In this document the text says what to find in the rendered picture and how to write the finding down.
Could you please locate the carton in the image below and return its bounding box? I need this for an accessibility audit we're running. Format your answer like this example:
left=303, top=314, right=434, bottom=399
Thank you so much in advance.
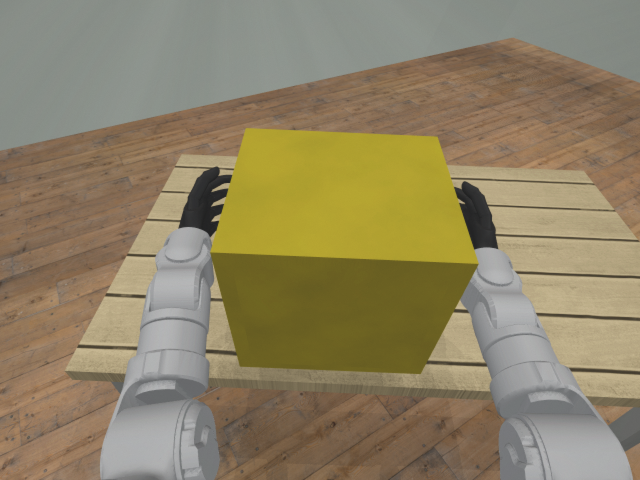
left=210, top=128, right=479, bottom=374

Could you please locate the table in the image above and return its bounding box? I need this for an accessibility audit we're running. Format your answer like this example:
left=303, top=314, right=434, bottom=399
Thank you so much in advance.
left=65, top=154, right=640, bottom=451

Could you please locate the left robot upper arm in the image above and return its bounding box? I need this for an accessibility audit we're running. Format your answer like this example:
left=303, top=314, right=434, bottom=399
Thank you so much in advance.
left=102, top=399, right=220, bottom=480

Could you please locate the robot right forearm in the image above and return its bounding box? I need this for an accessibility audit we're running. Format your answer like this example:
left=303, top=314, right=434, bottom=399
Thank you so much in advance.
left=460, top=247, right=633, bottom=480

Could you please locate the left robot hand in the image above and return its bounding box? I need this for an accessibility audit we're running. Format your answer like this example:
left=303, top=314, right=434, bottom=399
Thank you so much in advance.
left=178, top=166, right=232, bottom=237

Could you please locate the right robot hand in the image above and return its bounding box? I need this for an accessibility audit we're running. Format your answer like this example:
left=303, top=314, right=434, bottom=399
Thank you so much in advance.
left=454, top=181, right=498, bottom=250

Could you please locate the right robot upper arm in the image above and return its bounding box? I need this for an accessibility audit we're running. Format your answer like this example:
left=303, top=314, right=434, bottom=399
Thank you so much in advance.
left=499, top=413, right=631, bottom=480

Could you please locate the robot left forearm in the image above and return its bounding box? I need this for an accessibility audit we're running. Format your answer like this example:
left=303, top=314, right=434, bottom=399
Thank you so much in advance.
left=100, top=227, right=214, bottom=480

